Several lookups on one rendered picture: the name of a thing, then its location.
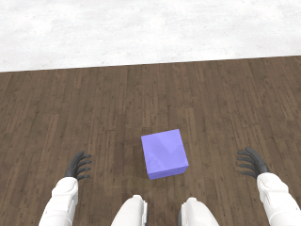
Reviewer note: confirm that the left robot forearm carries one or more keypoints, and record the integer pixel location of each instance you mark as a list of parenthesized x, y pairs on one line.
[(60, 209)]

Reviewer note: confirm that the left robot thigh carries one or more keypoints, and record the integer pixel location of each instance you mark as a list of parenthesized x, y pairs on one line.
[(132, 213)]

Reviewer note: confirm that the carton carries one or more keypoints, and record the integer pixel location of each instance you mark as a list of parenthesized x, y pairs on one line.
[(164, 154)]

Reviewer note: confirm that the robot left hand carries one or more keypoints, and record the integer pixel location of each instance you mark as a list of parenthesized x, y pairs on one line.
[(73, 168)]

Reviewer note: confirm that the robot thigh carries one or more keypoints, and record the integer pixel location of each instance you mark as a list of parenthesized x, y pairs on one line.
[(132, 213), (195, 213)]

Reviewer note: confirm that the right robot forearm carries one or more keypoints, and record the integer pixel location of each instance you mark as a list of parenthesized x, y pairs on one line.
[(280, 207)]

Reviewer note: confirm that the robot right hand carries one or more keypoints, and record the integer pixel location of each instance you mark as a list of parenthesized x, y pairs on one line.
[(258, 165)]

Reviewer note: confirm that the right robot thigh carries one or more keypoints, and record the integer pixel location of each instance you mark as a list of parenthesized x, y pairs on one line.
[(195, 213)]

